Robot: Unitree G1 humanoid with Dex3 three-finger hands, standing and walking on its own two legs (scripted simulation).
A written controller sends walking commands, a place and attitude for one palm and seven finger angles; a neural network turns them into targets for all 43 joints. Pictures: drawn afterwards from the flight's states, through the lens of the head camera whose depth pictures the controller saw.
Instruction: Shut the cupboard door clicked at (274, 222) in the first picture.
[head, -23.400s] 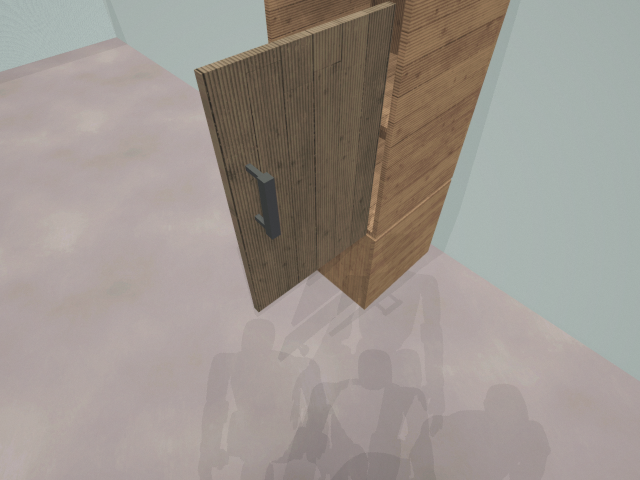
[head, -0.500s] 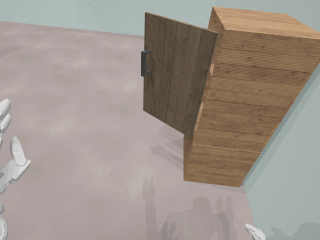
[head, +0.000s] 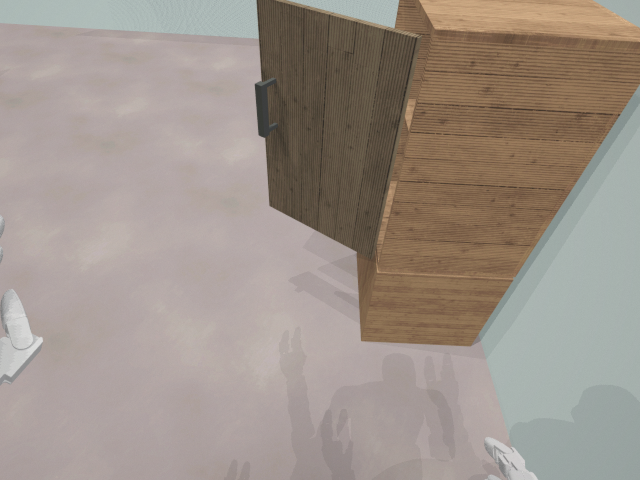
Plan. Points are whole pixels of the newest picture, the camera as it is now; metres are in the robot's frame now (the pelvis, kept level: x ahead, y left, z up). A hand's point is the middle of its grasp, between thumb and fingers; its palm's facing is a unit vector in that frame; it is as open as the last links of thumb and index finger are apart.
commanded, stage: stop stepping back and stand still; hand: left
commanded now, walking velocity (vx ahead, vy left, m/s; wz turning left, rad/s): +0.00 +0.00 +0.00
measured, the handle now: (267, 107) +0.93 +0.18 +0.02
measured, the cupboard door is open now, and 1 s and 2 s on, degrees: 57 57 57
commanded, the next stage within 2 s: let the arm hang, fingers relaxed in 0.18 s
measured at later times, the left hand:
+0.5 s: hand out of the picture +0.11 +0.22 -0.12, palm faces -0.01 -0.96 -0.29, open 7.4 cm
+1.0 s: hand out of the picture -0.07 +0.21 -0.17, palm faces +0.02 -0.97 -0.23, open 7.3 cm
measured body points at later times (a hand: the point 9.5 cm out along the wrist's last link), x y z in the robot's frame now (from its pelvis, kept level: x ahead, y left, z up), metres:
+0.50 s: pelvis -0.02 +0.02 +0.00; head -0.01 +0.01 +0.45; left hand +0.11 +0.27 -0.10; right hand +0.12 -0.24 -0.12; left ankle +0.00 +0.11 -0.74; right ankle -0.01 -0.10 -0.74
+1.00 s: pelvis -0.03 +0.02 +0.01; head -0.02 +0.01 +0.46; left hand -0.07 +0.26 -0.15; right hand -0.07 -0.20 -0.16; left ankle +0.00 +0.11 -0.74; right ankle -0.01 -0.10 -0.74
